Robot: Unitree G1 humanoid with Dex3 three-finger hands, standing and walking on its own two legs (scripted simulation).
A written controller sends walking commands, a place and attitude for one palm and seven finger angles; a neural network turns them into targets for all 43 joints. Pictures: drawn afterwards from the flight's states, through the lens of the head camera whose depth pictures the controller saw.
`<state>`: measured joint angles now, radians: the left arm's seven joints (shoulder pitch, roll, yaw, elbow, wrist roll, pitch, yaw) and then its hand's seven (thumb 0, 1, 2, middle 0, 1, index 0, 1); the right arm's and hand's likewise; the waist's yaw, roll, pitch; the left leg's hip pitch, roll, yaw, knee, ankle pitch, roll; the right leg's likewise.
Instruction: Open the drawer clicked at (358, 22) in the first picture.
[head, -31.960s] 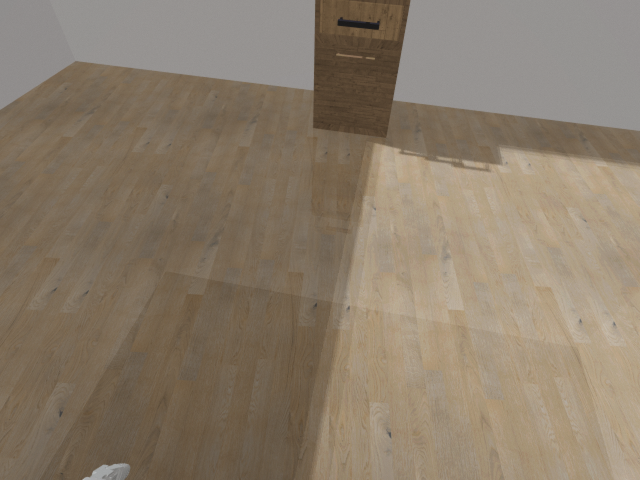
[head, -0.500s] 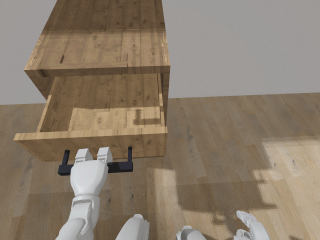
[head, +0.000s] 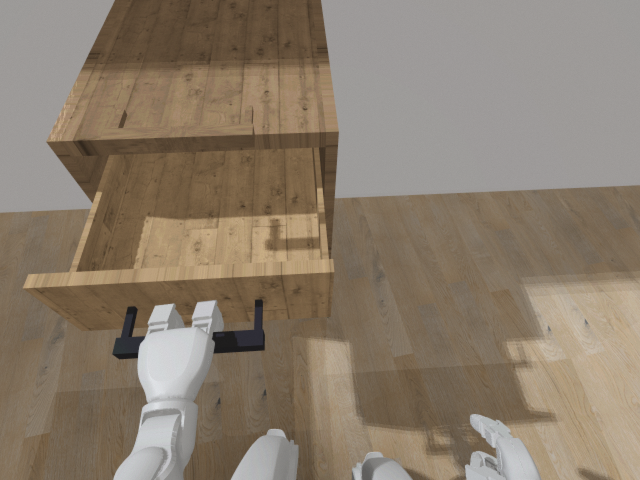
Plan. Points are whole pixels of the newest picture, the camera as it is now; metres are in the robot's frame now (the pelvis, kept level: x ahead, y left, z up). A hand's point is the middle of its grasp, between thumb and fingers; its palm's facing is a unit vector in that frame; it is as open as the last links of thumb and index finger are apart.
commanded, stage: pull the drawer open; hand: left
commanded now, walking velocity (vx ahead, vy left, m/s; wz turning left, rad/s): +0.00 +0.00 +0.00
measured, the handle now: (193, 327) +0.32 +0.20 -0.05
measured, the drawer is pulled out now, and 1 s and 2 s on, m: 0.23 0.24 0.24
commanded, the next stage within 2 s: open the thumb to release the handle in 1.36 s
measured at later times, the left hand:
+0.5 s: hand (192, 372) +0.26 +0.19 -0.07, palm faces -0.04 -0.08 -1.00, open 5.4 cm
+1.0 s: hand (191, 379) +0.26 +0.19 -0.07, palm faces -0.03 -0.10 -0.99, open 5.4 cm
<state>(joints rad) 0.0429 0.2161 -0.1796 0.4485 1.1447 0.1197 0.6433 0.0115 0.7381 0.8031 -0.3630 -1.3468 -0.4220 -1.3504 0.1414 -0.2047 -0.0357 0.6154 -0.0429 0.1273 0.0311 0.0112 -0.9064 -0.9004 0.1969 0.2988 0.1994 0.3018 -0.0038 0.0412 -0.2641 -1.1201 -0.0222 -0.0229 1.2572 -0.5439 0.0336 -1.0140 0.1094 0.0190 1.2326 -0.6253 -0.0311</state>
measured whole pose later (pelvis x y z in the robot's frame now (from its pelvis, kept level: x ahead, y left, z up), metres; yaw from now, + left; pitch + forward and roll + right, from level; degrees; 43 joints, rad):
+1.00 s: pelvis +0.00 +0.00 +0.00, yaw +0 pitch +23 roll -2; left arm 0.12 0.21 -0.18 0.38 1.15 0.11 0.65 0.01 0.74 0.80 -0.34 -1.35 -0.42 -1.35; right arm 0.13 -0.21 -0.03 0.59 -0.05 0.13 0.04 0.01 -0.91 -0.90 0.20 0.30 0.20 0.30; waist 0.00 0.04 -0.27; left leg -1.12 -0.02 -0.03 1.27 -0.55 0.03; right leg -1.01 0.11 0.01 1.24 -0.64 -0.04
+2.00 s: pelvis -0.02 -0.01 +0.00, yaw +1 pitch +22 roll -2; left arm -0.03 0.25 -0.16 0.53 1.12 0.07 0.62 0.00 -0.30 0.38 -0.33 -1.22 -0.34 -1.22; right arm 0.17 -0.21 -0.04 0.65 -0.03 0.10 -0.01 0.01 -0.91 -0.90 0.20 0.30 0.20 0.30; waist 0.01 0.04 -0.26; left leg -1.15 -0.03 -0.05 1.27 -0.51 0.02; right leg -1.04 0.10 -0.01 1.25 -0.60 -0.04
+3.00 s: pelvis -0.01 +0.00 +0.03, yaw +1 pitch +18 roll -3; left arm 0.05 0.23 -0.24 0.40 1.10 0.16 0.59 0.00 -0.49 0.30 -0.32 -1.20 -0.32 -1.20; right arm 0.16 -0.21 -0.04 0.62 -0.02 0.13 0.01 0.01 -0.91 -0.90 0.20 0.30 0.20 0.30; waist 0.01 0.05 -0.24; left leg -0.97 -0.03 -0.04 1.13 -0.48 0.04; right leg -0.85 0.09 0.01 1.09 -0.56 -0.03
